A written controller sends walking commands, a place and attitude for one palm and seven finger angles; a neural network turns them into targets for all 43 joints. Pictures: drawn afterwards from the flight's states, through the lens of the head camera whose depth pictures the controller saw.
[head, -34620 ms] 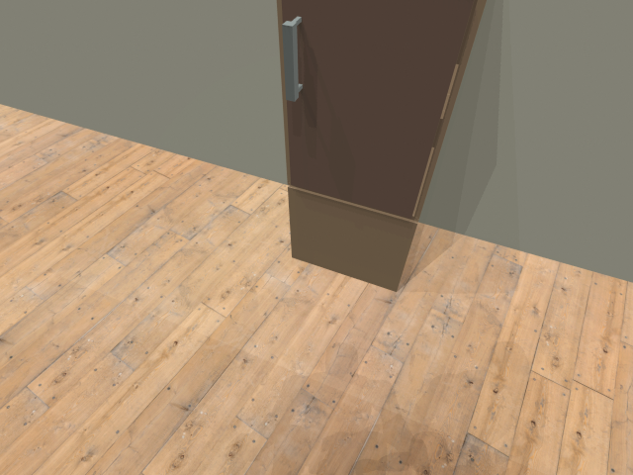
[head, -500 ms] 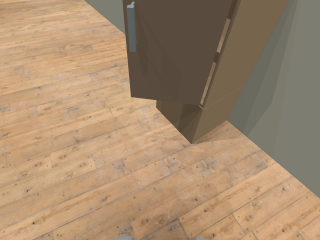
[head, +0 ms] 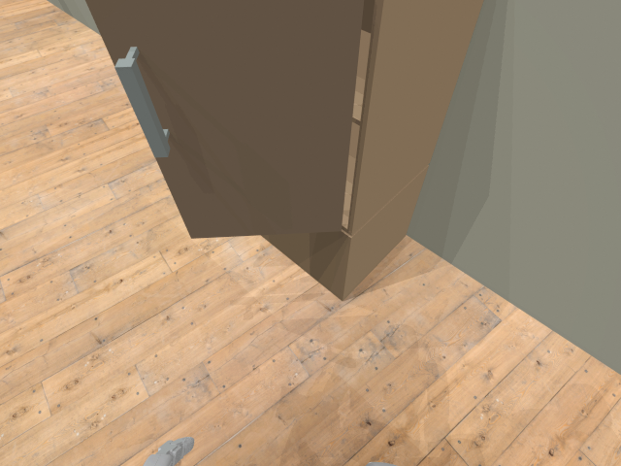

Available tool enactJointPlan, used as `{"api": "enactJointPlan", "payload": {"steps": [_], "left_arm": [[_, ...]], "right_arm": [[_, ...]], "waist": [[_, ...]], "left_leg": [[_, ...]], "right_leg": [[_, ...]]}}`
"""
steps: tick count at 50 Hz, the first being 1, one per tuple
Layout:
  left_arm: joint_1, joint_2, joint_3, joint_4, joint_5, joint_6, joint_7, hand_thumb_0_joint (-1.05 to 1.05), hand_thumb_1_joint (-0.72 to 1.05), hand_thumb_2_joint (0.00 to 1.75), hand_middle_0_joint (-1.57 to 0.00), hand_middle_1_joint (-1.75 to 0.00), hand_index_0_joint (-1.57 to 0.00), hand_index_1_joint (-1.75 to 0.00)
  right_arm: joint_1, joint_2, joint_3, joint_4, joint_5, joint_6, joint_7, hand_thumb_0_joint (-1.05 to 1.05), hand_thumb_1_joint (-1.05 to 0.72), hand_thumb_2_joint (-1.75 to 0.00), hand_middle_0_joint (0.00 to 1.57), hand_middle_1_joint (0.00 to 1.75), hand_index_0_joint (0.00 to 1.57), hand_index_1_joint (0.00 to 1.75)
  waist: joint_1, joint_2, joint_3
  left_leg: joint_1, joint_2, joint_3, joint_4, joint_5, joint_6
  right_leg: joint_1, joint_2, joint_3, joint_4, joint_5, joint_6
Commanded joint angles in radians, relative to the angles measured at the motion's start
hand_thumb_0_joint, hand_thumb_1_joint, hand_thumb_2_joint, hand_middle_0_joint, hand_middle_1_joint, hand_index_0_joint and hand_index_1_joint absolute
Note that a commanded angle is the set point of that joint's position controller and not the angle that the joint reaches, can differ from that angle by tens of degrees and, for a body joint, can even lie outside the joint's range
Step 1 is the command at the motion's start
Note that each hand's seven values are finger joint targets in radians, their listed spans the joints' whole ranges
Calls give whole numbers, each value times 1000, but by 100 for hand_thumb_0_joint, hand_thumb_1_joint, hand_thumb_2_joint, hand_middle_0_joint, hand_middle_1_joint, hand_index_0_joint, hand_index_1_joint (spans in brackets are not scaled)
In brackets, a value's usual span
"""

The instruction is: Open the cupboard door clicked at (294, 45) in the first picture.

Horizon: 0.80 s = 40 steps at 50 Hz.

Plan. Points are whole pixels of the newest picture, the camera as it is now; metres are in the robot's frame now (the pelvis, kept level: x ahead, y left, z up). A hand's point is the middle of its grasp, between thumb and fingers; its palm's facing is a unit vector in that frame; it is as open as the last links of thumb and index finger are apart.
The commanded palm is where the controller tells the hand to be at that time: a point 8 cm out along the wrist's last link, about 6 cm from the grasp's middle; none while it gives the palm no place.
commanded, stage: take the last steps up to it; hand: left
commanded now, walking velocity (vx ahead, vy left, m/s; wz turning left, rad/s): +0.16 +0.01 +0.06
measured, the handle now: (148, 105) +0.65 +0.28 +0.09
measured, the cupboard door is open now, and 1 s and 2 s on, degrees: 46 46 46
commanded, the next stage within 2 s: come to a stop and stand still in 0.04 s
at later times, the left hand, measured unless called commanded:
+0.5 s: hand out of the picture +0.08 +0.20 -0.18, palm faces +0.05 -0.98 -0.17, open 7.3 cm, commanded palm none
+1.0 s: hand out of the picture +0.06 +0.15 -0.16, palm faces +0.05 -0.98 -0.20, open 7.3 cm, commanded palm none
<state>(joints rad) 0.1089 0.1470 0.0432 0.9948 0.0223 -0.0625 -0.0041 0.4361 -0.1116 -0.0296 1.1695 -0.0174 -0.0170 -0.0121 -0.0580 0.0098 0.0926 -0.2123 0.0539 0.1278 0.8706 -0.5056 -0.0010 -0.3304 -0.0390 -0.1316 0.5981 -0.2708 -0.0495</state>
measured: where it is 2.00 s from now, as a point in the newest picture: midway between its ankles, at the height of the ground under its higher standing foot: outside the picture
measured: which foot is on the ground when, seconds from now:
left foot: up 0.00-0.26, down 0.28-0.72, up 0.74-1.00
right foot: down 0.00-0.36, up 0.38-0.68, down 0.70-1.00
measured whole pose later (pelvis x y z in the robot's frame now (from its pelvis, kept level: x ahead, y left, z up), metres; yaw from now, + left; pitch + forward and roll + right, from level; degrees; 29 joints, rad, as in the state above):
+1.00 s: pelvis +0.06 -0.02 +0.02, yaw +0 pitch +0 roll +2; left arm 0.28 0.14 0.03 1.08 0.03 -0.02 0.03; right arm 0.28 -0.20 -0.06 1.11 -0.02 0.04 -0.01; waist 0.02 -0.02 0.05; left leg -0.27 0.00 0.05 0.61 -0.38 -0.04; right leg -0.15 -0.05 -0.06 0.44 -0.30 0.00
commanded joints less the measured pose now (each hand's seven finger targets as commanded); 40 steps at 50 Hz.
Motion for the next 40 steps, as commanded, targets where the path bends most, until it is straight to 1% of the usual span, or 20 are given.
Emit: {"api": "enactJointPlan", "payload": {"steps": [1, 5, 8, 11, 12, 14, 15, 17, 19, 21, 24, 27, 31, 33, 34, 35, 36, 37, 39, 40], "left_arm": [[227, 138, 28, 38, -15, 0, 30, 0, 90, 90, -20, -30, -20, -30], [172, 74, 19, 32, -1, -14, 30, 0, 90, 90, -20, -30, -20, -30], [169, 92, 15, 49, -3, -11, 25, 0, 90, 90, -20, -30, -20, -30], [153, 101, 3, 64, -12, 4, 34, 0, 90, 90, -20, -30, -20, -30], [160, 100, 0, 66, -15, 10, 37, 0, 90, 90, -20, -30, -20, -30], [211, 65, -13, 70, -19, 30, 49, 0, 90, 90, -20, -30, -20, -30], [228, 54, -13, 70, -14, 44, 57, 0, 90, 90, -20, -30, -20, -30], [231, 73, -12, 78, -11, 73, 52, 0, 90, 90, -20, -30, -20, -30], [242, 93, -5, 69, -13, 87, 45, 0, 90, 90, -20, -30, -20, -30], [233, 109, 7, 44, -10, 103, 41, 0, 90, 90, -20, -30, -20, -30], [208, 98, 18, 13, -6, 108, 37, 0, 90, 90, -20, -30, -20, -30], [193, 80, 26, -13, -4, 113, 31, 0, 90, 90, -20, -30, -20, -30], [224, 57, 21, -7, -4, 103, 22, 0, 90, 90, -20, -30, -20, -30], [310, 61, 19, 37, -1, 91, 22, 0, 90, 90, -20, -30, -20, -30], [334, 94, 21, 46, 5, 78, 27, 0, 90, 90, -20, -30, -20, -30], [300, 164, 25, 38, 10, 69, 33, 0, 90, 90, -20, -30, -20, -30], [218, 205, 20, -1, 5, 69, 36, 0, 90, 90, -20, -30, -20, -30], [137, 215, 15, -27, 9, 69, 35, 0, 90, 90, -20, -30, -20, -30], [121, 164, 10, -13, 2, 47, 38, 0, 90, 90, -20, -30, -20, -30], [123, 159, 6, -8, -2, 43, 34, 0, 90, 90, -20, -30, -20, -30]], "right_arm": [[-106, -72, -17, -108, 7, -21, -4, 0, -90, -90, 20, 30, 20, 30], [-42, -9, -16, -79, -3, 4, 8, 0, -90, -90, 20, 30, 20, 30], [-97, -12, -9, -89, -1, 0, 11, 0, -90, -90, 20, 30, 20, 30], [-95, -31, 1, -80, 1, -5, 2, 0, -90, -90, 20, 30, 20, 30], [-81, -62, -3, -73, 0, -11, -2, 0, -90, -90, 20, 30, 20, 30], [-84, -165, -20, -84, 5, -12, -19, 0, -90, -90, 20, 30, 20, 30], [-99, -193, -27, -88, 4, 0, -24, 0, -90, -90, 20, 30, 20, 30], [-179, -189, -24, -112, 10, 13, -36, 0, -90, -90, 20, 30, 20, 30], [-176, -207, -31, -120, 7, 19, -45, 0, -90, -90, 20, 30, 20, 30], [-148, -246, -49, -136, 1, 24, -57, 0, -90, -90, 20, 30, 20, 30], [-189, -257, -60, -169, -4, 30, -59, 0, -90, -90, 20, 30, 20, 30], [-226, -254, -65, -186, -8, 32, -51, 0, -90, -90, 20, 30, 20, 30], [-262, -241, -65, -187, -16, 37, -30, 0, -90, -90, 20, 30, 20, 30], [-274, -219, -63, -183, -11, 45, -19, 0, -90, -90, 20, 30, 20, 30], [-271, -167, -53, -181, -3, 46, -14, 0, -90, -90, 20, 30, 20, 30], [-275, -102, -40, -198, 7, 54, -4, 0, -90, -90, 20, 30, 20, 30], [-313, -120, -37, -218, 0, 60, 10, 0, -90, -90, 20, 30, 20, 30], [-303, -131, -43, -217, -4, 60, 21, 0, -90, -90, 20, 30, 20, 30], [-252, -123, -40, -170, -11, 58, 19, 0, -90, -90, 20, 30, 20, 30], [-225, -132, -38, -150, -11, 54, 20, 0, -90, -90, 20, 30, 20, 30]], "waist": [[98, -87, -81], [34, -117, -78], [51, -120, -60], [31, -89, -86], [26, -48, -114], [43, 87, -156], [43, 102, -103], [56, 187, -31], [53, 221, -52], [32, 175, -146], [32, 68, -210], [39, 94, -217], [58, 165, -185], [93, 105, -158], [104, -24, -126], [89, -248, -70], [95, -267, 19], [66, -204, 43], [55, -247, 68], [53, -202, 82]], "left_leg": [[-373, 54, -119, 283, 59, -18], [-216, 47, -66, 51, 149, -39], [-172, 18, -38, -124, 185, -44], [3, -20, -41, -374, 380, -47], [90, 9, -60, -433, 574, -36], [160, 183, -197, -386, 1031, 50], [90, 217, -203, -408, 979, 82], [12, 209, -236, -474, 889, 103], [34, 253, -264, -520, 950, 144], [112, 322, -305, -502, 1064, 205], [143, 333, -287, -461, 993, 237], [93, 297, -250, -500, 758, 206], [-40, 248, -247, -567, 309, 147], [-165, 160, -186, -553, 64, 76], [-219, 75, -135, -458, 22, 29], [-272, -17, -64, -315, 14, -31], [-235, -18, -86, -204, 28, -31], [-182, -23, -98, -121, 45, -21], [-209, -8, -119, -98, 146, -16], [-217, -12, -114, -83, 171, -20]], "right_leg": [[319, -321, 283, -296, 550, -152], [152, -245, 116, -351, 441, -113], [152, -230, 118, -335, 430, -115], [136, -175, 80, -210, 525, -57], [114, -146, 67, -157, 486, -18], [76, -74, 44, -118, 157, 48], [89, -56, 47, -135, -6, 57], [86, -50, 42, -98, -44, 69], [61, -37, 56, 67, -194, 64], [-19, -21, 102, 286, -322, 66], [-89, -12, 143, 413, -312, 66], [-85, -5, 133, 403, -261, 77], [74, -3, 76, 120, -206, 62], [243, 19, 27, -111, -54, 56], [272, -35, 115, -261, -91, 40], [172, -231, 370, -426, -364, -29], [-23, -331, 472, -537, -539, -88], [-122, -331, 439, -541, -515, -104], [-42, -254, 381, -482, -284, -71], [0, -240, 326, -458, -179, -66]]}}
